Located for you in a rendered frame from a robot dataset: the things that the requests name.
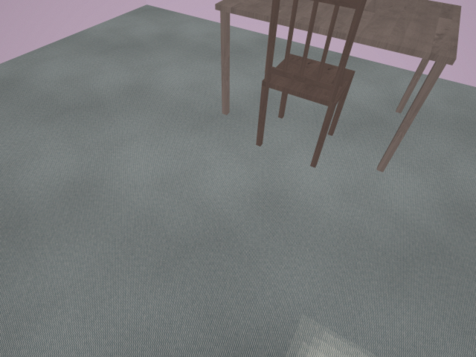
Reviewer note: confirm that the chair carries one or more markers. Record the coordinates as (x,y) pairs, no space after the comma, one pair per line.
(307,78)

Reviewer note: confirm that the table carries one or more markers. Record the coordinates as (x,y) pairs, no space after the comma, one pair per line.
(419,28)

